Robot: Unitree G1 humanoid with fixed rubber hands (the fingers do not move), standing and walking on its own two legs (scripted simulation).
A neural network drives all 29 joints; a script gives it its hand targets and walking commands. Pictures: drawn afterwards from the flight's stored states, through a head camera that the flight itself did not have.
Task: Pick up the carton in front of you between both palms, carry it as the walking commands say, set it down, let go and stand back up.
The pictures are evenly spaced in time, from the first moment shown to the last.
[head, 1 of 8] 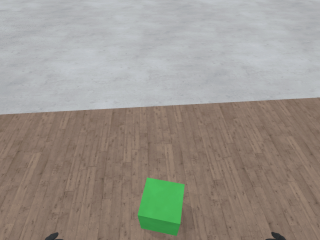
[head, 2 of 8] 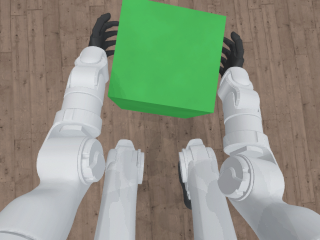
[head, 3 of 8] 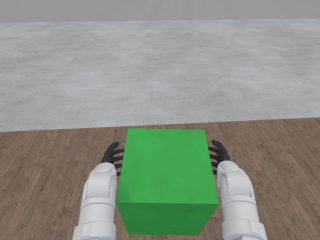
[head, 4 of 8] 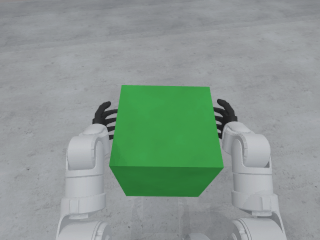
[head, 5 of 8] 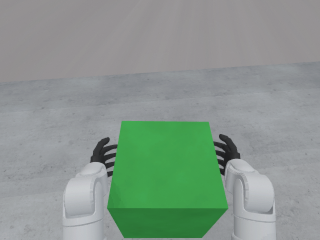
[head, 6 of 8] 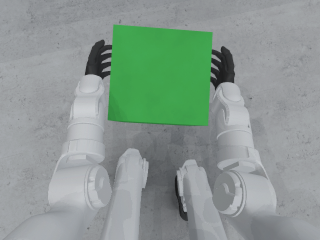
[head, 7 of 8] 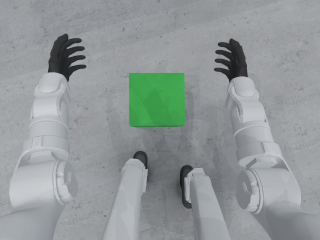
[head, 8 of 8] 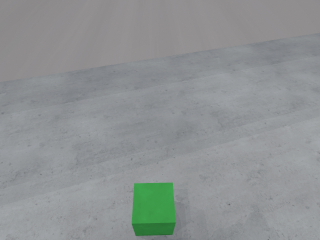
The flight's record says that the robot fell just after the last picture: no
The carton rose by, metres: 0.69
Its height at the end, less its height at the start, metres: -0.10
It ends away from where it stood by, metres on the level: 3.44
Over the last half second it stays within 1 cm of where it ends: yes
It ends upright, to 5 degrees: yes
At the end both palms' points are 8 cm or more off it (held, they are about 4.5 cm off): yes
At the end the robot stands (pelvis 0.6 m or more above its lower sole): yes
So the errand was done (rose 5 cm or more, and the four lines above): yes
